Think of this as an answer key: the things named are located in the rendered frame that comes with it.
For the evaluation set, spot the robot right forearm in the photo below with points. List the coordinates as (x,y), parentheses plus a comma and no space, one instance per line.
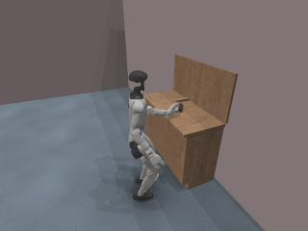
(138,138)

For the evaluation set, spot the counter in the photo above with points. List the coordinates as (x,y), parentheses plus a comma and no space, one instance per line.
(189,141)

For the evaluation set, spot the robot left forearm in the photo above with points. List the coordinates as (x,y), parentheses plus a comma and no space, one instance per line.
(159,112)

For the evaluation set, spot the robot right hand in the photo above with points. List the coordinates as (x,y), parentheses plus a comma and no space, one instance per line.
(155,160)

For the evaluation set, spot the robot right foot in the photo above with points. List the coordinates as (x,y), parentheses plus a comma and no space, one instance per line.
(145,196)

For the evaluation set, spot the robot torso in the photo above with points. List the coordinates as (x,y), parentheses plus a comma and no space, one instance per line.
(143,116)

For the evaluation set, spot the right robot upper arm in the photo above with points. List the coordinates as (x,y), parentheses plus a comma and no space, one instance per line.
(137,111)

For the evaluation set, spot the left robot upper arm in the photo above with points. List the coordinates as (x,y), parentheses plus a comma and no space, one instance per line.
(149,109)

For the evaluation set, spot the robot left hand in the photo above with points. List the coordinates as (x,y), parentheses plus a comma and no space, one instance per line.
(172,107)

